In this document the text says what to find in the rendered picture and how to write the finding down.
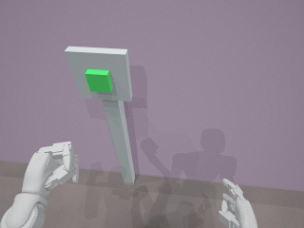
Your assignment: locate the robot left hand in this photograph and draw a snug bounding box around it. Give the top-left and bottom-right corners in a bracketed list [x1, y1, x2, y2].
[22, 142, 79, 198]

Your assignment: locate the left robot forearm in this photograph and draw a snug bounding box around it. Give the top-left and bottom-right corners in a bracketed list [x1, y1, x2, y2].
[0, 192, 48, 228]

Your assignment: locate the robot right hand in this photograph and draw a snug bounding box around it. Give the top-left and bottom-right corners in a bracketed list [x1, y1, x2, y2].
[218, 179, 258, 228]

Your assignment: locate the button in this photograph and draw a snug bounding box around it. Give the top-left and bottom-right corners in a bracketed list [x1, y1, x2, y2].
[85, 69, 113, 93]

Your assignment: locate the panel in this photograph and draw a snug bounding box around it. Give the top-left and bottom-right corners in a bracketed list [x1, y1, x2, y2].
[65, 46, 135, 185]

